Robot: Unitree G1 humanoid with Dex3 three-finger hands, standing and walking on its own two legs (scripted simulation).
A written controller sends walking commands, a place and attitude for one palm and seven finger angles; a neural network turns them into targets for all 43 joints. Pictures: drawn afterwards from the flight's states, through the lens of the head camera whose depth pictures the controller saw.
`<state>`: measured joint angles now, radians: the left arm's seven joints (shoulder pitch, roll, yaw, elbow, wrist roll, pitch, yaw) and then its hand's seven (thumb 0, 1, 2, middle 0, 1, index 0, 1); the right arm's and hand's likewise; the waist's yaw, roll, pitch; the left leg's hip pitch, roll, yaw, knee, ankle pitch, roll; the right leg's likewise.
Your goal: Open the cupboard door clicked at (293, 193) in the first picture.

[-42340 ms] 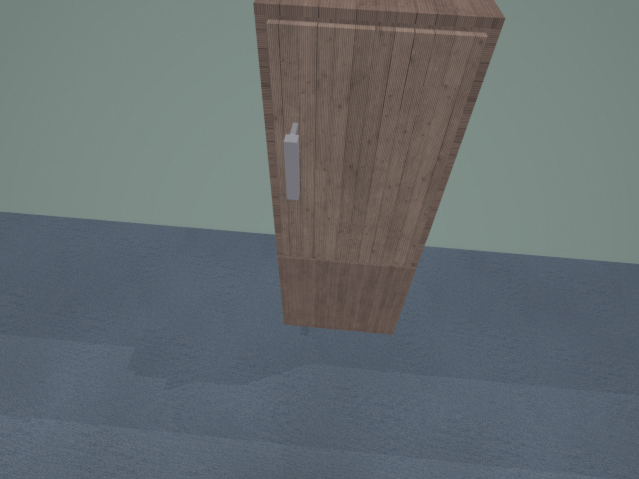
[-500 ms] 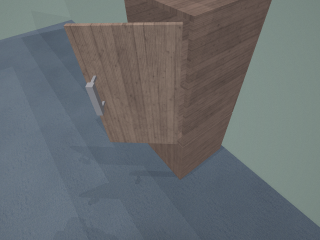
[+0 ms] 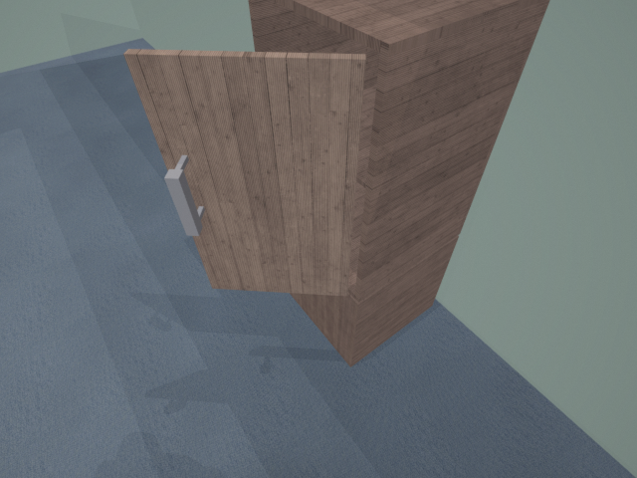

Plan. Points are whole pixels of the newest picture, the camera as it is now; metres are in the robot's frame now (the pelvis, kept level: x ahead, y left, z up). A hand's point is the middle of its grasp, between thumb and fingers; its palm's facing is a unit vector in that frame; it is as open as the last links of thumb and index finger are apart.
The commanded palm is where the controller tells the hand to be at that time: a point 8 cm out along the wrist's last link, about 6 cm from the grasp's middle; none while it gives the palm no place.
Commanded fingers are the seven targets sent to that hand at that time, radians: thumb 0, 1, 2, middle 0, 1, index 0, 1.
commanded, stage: look again from close up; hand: left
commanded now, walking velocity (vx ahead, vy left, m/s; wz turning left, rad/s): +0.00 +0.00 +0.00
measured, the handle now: (188, 196) +0.58 +0.28 +0.00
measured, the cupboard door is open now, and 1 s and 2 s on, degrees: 49 49 49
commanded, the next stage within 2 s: raise the hand with hooked fingers in 0.50 s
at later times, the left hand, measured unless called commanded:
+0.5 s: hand out of the picture -0.01 +0.17 -0.17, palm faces +0.03 -0.98 -0.20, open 7.4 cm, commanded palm none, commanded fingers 0.00 0.90 0.90 -0.20 -0.30 -0.20 -0.30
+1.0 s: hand (191, 456) +0.16 +0.17 -0.04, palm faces -0.10 -0.99 +0.05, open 8.4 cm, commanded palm +0.13 +0.25 -0.05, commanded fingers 0.00 0.41 0.69 -0.23 -0.62 -0.23 -0.62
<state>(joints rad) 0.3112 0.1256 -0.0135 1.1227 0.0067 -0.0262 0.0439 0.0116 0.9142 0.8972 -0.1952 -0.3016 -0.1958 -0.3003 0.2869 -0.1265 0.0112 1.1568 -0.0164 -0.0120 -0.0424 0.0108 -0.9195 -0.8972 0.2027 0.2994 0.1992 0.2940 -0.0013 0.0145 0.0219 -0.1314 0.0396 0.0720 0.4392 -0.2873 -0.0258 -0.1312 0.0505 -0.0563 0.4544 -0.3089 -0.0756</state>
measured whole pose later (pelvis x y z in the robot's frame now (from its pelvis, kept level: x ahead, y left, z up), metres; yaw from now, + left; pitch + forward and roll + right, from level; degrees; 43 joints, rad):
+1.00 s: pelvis -0.06 +0.02 -0.06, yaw +1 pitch +10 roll +2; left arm 0.29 0.15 0.09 0.23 -0.22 -0.50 -0.35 0.01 0.65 0.78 -0.21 -0.48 -0.22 -0.47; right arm 0.15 -0.29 -0.06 0.52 0.00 -0.25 -0.01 0.02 -0.91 -0.90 0.20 0.30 0.20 0.29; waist 0.00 -0.06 -0.14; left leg -0.72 0.01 0.05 0.99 -0.45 0.00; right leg -0.72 -0.01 -0.06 1.03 -0.49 -0.06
